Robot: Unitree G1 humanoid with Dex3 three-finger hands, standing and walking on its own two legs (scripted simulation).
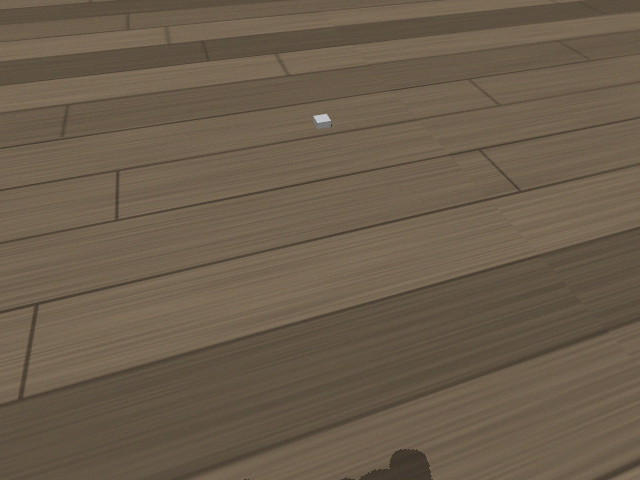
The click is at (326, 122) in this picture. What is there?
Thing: small box
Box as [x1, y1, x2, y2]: [313, 114, 330, 128]
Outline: 326,114 313,116 313,122 317,128 330,126 330,120
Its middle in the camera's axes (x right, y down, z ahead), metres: +0.03 -0.65 +2.24
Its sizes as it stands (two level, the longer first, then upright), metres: 0.083 0.078 0.040
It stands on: the floor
